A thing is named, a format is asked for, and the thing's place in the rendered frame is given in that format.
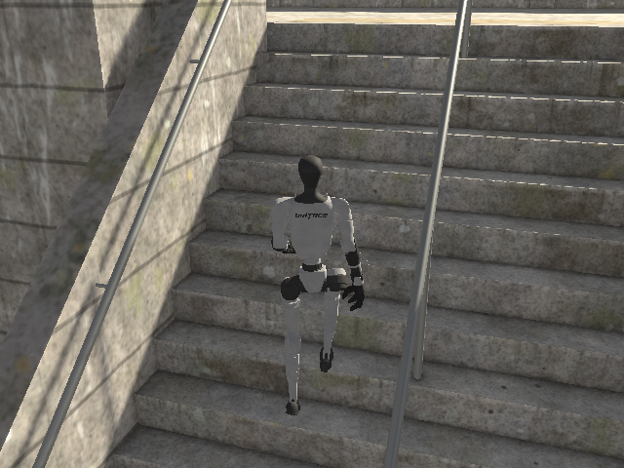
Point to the robot right forearm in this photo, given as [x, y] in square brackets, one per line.
[353, 259]

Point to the robot right hand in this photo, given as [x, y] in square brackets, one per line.
[359, 296]

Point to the left robot upper arm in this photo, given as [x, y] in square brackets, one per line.
[280, 209]

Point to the robot left hand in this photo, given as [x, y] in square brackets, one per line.
[291, 249]

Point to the robot left forearm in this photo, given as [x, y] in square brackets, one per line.
[280, 250]

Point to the robot right shin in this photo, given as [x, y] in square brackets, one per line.
[330, 322]

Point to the left robot foot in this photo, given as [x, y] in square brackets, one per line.
[292, 407]

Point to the right robot upper arm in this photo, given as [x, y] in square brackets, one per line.
[341, 207]

